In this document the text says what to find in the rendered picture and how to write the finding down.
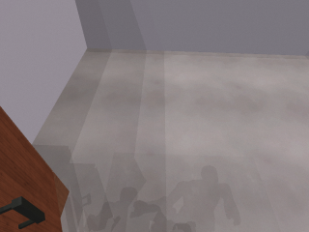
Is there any cupboard door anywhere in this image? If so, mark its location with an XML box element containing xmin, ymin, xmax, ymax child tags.
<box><xmin>0</xmin><ymin>108</ymin><xmax>63</xmax><ymax>232</ymax></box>

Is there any handle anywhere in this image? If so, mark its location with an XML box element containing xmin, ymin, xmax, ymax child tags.
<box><xmin>0</xmin><ymin>196</ymin><xmax>45</xmax><ymax>229</ymax></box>

